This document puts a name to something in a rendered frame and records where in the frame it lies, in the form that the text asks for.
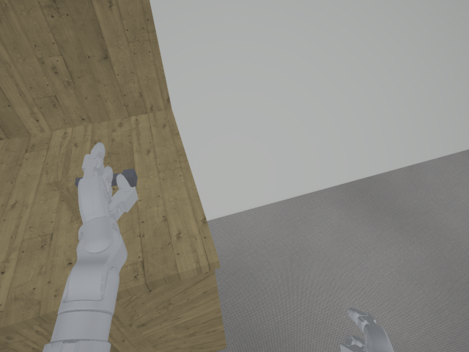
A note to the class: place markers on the right robot hand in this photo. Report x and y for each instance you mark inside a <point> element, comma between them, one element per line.
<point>375,337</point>

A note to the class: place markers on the counter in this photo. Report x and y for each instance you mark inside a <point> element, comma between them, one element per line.
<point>74,73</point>

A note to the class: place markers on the tap lever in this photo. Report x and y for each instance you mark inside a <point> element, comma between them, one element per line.
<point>129,174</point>

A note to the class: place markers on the left robot forearm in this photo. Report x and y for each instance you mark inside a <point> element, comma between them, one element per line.
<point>89,298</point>

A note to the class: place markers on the left robot hand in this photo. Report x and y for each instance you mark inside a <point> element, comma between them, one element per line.
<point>95,191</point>

